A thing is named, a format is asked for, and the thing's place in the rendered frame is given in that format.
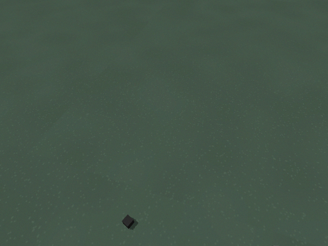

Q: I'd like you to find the cube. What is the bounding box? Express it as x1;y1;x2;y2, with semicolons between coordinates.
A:
122;215;134;229

